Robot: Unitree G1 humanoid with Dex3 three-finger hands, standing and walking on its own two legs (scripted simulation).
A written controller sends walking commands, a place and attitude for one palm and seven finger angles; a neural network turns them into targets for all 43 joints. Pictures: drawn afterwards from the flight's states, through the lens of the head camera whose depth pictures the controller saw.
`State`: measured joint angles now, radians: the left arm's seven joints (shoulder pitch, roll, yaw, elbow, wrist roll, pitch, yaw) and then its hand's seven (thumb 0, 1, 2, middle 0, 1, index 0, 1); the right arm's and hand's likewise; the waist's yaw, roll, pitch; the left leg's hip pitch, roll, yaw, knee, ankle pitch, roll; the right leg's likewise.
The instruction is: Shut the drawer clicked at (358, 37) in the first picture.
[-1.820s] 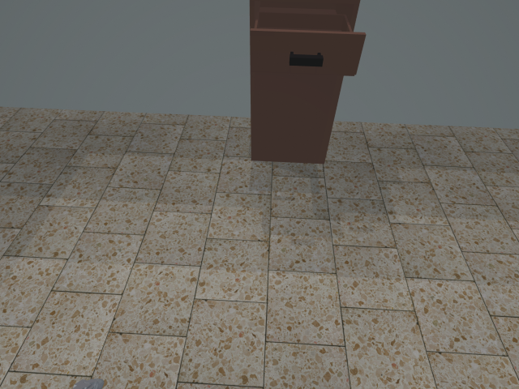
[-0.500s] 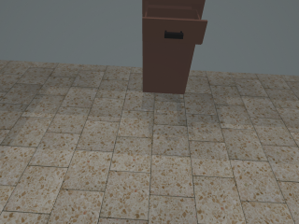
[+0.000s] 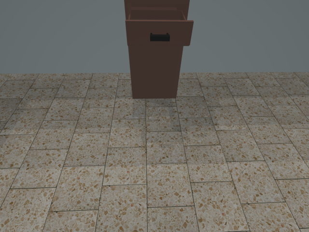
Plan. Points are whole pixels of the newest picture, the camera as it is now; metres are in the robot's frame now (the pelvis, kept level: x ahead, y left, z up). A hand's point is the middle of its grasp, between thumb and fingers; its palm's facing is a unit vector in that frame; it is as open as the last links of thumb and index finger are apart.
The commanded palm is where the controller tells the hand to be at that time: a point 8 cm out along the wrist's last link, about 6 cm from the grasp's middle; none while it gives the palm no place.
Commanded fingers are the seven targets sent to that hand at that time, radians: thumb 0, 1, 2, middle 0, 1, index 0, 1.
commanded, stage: walk to a spot facing it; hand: left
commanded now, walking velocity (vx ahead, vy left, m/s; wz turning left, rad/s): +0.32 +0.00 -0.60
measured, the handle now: (159, 36) +1.11 +0.06 +0.01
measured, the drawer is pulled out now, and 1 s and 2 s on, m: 0.30 0.30 0.30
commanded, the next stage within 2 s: turn to face it in 1.32 s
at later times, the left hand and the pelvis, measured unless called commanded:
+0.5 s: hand out of the picture +0.12 +0.17 -0.16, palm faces -0.09 -0.98 -0.19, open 7.3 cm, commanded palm none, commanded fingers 0.00 0.90 0.90 -0.20 -0.30 -0.20 -0.30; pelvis +0.15 -0.02 +0.01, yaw -11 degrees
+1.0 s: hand (141, 132) +0.53 +0.09 -0.15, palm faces -0.49 -0.85 -0.18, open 7.4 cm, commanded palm none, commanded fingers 0.00 0.90 0.90 -0.20 -0.30 -0.20 -0.30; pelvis +0.34 -0.02 +0.01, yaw -28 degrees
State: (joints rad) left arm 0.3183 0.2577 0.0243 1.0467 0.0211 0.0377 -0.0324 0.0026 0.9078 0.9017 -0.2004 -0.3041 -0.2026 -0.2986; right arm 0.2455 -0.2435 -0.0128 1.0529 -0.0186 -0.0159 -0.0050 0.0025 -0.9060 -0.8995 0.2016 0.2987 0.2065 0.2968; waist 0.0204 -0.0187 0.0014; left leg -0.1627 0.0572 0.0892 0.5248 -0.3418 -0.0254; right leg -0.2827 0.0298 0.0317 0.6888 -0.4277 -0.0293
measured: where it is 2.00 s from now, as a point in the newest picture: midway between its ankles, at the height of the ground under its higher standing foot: (190, 187)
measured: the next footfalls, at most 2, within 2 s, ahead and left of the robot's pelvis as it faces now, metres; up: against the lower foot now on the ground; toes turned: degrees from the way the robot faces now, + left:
left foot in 0.58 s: +0.35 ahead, +0.09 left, +0.00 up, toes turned -8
right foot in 1.14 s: +0.46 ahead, -0.24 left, +0.00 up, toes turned -41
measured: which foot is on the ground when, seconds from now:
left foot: down 0.00-0.10, up 0.12-0.56, down 0.58-1.00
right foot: down 0.00-0.60, up 0.62-1.00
